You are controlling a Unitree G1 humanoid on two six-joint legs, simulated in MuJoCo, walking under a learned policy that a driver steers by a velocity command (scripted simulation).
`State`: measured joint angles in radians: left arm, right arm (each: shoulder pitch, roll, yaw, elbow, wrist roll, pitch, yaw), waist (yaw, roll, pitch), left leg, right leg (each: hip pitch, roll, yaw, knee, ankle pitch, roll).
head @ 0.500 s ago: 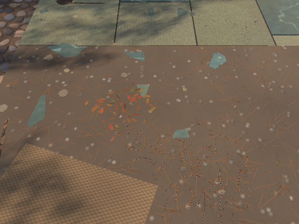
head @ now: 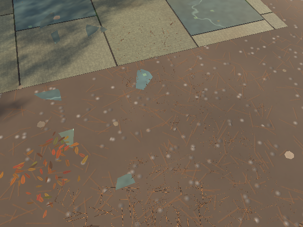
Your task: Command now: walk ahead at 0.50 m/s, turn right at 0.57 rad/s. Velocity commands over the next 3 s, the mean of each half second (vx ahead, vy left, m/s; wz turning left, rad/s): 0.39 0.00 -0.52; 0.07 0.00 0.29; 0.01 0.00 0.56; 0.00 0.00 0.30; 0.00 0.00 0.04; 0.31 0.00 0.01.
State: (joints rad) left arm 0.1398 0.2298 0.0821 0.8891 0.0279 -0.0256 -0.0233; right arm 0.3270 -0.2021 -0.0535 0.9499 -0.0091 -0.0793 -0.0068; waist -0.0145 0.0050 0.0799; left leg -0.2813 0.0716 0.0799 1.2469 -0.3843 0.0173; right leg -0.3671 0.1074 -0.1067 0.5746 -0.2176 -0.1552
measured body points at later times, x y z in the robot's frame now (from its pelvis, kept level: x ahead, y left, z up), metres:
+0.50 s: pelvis +0.27 +0.02 +0.00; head +0.32 +0.02 +0.45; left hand +0.33 +0.30 -0.14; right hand +0.40 -0.25 -0.10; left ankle +0.40 +0.08 -0.72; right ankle +0.08 -0.04 -0.65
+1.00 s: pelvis +0.30 +0.00 +0.02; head +0.32 -0.02 +0.47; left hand +0.41 +0.27 -0.09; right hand +0.38 -0.28 -0.11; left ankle +0.34 +0.10 -0.66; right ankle +0.29 -0.09 -0.72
